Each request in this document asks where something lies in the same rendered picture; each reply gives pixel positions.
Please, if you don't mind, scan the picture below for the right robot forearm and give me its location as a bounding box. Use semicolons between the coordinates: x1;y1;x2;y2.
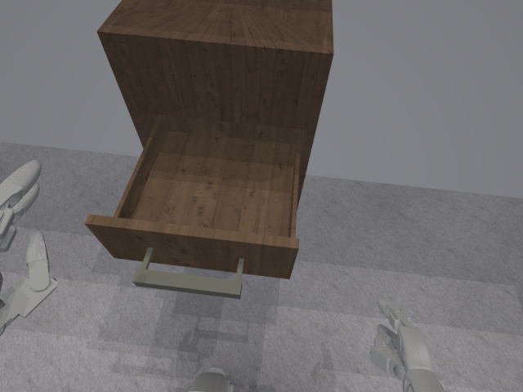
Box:
403;368;447;392

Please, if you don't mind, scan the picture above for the robot right hand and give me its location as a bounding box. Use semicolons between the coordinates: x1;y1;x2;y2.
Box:
370;298;434;382

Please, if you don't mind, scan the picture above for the cabinet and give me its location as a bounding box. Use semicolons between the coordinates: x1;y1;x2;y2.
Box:
97;0;333;207

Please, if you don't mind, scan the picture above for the drawer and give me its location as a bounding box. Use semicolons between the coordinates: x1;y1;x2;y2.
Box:
84;114;302;279

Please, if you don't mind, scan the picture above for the robot left shin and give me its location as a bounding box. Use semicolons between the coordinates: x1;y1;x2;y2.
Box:
208;368;225;376

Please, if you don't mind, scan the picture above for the robot left hand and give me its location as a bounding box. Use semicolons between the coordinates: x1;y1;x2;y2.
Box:
0;159;58;336

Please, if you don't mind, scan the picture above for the robot left thigh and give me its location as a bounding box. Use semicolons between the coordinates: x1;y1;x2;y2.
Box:
185;372;234;392

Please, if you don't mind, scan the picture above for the handle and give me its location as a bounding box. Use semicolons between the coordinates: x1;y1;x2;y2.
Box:
133;247;244;299

